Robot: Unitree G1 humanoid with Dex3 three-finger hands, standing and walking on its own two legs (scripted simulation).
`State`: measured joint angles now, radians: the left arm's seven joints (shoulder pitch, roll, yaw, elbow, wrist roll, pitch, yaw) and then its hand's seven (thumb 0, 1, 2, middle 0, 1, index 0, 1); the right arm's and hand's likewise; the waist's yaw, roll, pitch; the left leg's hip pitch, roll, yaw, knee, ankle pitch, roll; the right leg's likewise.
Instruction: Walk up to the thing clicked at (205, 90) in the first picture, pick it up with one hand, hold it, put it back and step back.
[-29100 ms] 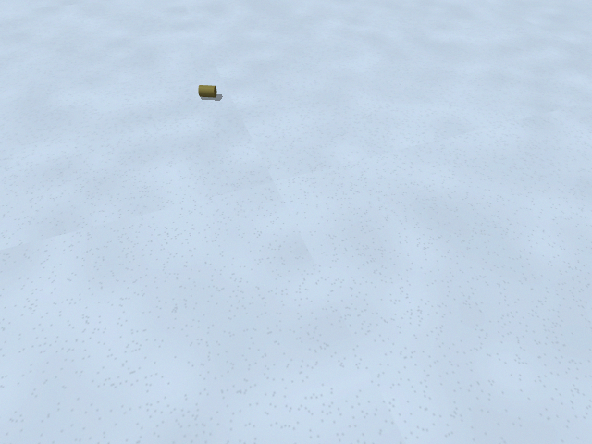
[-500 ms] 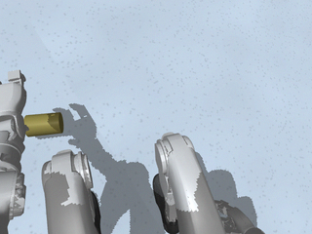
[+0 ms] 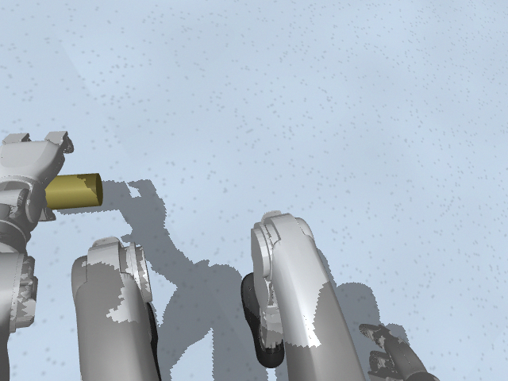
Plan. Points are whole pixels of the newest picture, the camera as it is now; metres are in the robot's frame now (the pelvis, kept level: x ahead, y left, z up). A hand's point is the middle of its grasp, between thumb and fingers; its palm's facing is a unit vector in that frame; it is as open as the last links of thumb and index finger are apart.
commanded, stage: home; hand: left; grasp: from above
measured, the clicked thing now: (73, 191) +0.48 +0.26 -0.31
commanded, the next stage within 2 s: none
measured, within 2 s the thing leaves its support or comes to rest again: neither
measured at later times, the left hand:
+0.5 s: hand (5, 173) +0.43 +0.27 -0.05, palm faces -0.36 -0.32 -0.88, open 10.2 cm
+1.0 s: hand out of the picture +0.27 +0.22 +0.16, palm faces -0.04 -0.90 -0.43, open 7.4 cm
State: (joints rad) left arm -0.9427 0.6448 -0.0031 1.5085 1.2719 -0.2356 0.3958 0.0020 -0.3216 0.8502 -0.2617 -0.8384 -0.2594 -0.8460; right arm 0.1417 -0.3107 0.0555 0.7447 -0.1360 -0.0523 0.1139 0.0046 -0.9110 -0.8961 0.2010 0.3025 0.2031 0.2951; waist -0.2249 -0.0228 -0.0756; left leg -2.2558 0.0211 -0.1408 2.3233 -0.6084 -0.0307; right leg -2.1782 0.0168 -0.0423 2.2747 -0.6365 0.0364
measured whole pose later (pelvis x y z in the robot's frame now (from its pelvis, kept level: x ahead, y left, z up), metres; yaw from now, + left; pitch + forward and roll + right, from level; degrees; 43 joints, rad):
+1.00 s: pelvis +0.04 +0.00 +0.25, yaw +5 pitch +23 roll -4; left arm 0.12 0.32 -0.01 0.15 0.15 0.28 0.08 0.01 0.89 0.89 -0.21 -0.30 -0.21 -0.30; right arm 0.09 -0.22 0.02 0.55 0.04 -0.10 -0.06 0.01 -0.91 -0.89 0.20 0.30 0.20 0.29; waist -0.05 0.04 -0.19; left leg -1.38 0.04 -0.08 1.55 -0.58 -0.02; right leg -1.31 -0.02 -0.04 1.50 -0.60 0.03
